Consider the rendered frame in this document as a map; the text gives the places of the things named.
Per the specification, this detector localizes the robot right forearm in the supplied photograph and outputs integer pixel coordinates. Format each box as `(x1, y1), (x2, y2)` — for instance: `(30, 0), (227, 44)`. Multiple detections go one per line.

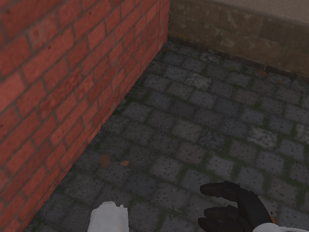
(252, 222), (282, 232)

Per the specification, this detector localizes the robot left thigh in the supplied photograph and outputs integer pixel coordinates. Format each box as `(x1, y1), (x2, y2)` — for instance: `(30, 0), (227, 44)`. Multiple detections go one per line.
(87, 203), (129, 232)

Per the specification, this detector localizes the robot right hand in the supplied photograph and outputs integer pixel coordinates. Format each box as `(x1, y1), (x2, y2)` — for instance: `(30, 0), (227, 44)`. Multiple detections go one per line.
(198, 181), (273, 232)

